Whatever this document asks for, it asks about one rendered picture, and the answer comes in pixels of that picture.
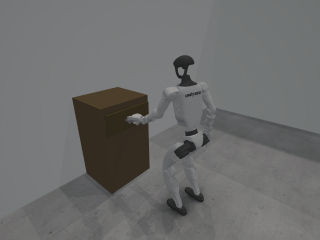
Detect handle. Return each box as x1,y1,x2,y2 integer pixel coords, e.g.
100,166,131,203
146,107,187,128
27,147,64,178
125,119,135,124

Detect left robot upper arm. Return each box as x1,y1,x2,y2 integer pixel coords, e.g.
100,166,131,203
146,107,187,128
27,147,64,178
154,86,179,119

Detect right robot hand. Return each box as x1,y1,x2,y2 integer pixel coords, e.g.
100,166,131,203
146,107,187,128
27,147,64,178
203,130,212,147

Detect robot left forearm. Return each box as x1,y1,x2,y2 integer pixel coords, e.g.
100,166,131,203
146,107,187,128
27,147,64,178
138,109,157,125

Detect right robot upper arm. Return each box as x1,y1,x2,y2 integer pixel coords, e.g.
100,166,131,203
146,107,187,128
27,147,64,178
197,82,217,116

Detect humanoid robot torso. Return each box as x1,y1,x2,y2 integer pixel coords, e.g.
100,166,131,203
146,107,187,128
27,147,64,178
172,80,205,152

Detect drawer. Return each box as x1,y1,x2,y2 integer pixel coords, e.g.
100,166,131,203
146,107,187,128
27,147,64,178
103,101,149,138

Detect left robot hand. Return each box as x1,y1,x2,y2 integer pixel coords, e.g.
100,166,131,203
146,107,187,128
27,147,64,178
127,113,142,125

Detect cabinet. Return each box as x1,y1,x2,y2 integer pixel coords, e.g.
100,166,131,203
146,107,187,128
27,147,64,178
72,87,150,194

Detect humanoid robot head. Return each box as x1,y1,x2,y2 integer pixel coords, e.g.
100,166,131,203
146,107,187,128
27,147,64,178
173,55,197,87

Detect robot right forearm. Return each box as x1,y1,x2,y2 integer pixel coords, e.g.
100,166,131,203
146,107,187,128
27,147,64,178
204,112,217,132

